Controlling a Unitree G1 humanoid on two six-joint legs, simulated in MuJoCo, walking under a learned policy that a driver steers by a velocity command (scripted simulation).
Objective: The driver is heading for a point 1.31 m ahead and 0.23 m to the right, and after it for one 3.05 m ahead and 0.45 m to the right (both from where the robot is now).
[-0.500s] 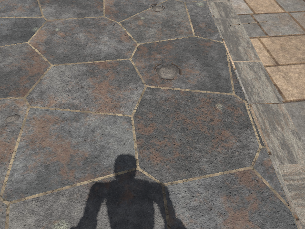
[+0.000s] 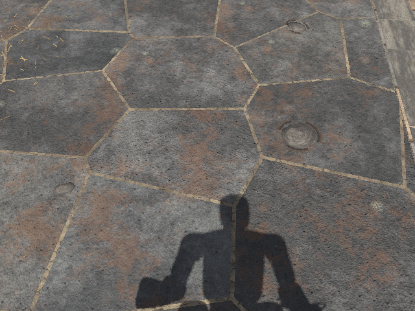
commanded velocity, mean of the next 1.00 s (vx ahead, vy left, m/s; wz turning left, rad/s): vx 0.50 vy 0.00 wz -0.33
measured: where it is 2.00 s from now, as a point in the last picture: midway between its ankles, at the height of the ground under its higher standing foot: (267, 165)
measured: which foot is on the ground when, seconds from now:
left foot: up 0.00-0.34, down 0.36-0.92, up 0.94-1.00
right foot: down 0.00-0.36, up 0.38-0.88, down 0.90-1.00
